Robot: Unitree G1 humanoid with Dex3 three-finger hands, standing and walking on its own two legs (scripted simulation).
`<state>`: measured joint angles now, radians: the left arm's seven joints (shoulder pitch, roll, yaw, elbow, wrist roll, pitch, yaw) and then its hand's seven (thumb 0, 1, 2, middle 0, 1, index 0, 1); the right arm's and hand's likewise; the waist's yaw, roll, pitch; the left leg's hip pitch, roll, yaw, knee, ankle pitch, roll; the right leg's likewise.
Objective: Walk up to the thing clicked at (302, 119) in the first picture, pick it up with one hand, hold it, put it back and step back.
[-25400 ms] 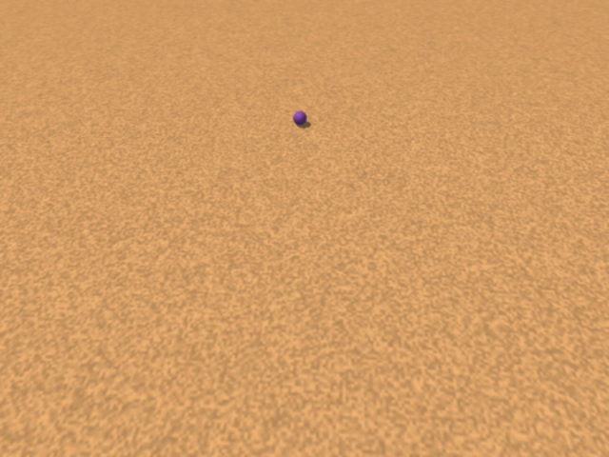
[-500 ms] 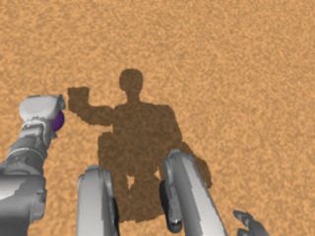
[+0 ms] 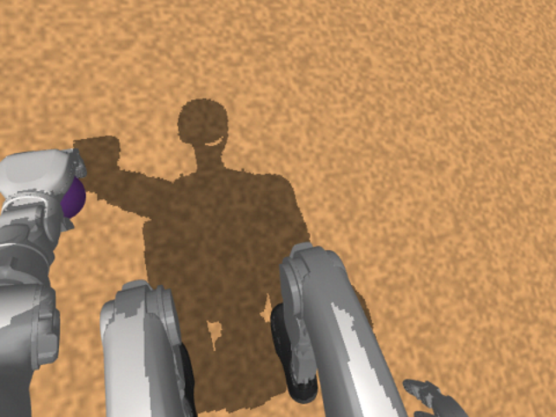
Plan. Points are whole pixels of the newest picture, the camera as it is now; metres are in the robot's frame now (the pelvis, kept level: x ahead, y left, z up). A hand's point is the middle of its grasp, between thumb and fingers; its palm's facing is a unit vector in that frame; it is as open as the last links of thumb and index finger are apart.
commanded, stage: crouch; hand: left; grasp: from above
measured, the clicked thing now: (56, 195) +0.48 +0.25 -0.19
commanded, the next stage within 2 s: lower in 0.30 s
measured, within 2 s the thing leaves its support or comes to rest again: neither
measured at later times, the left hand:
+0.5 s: hand (63, 198) +0.48 +0.25 -0.21, palm faces -0.47 -0.04 -0.88, open 9.9 cm
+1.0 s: hand (75, 200) +0.49 +0.25 -0.27, palm faces -0.46 -0.05 -0.89, open 9.9 cm
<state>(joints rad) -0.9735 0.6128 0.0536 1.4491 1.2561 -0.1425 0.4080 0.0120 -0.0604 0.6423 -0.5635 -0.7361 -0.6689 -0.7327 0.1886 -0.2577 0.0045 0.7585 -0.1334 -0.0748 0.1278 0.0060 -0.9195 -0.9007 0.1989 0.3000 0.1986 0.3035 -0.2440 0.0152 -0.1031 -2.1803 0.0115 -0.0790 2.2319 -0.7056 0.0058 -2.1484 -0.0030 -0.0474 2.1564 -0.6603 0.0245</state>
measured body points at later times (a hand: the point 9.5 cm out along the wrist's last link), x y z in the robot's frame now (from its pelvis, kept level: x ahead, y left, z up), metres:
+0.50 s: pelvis +0.00 +0.00 -0.04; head +0.25 +0.05 +0.33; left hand +0.50 +0.25 -0.16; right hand +0.01 -0.28 -0.14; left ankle +0.07 +0.12 -0.35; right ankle +0.10 -0.13 -0.35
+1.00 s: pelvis +0.00 +0.00 -0.07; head +0.26 +0.06 +0.29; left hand +0.51 +0.25 -0.22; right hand +0.01 -0.27 -0.16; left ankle +0.07 +0.12 -0.35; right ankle +0.10 -0.13 -0.35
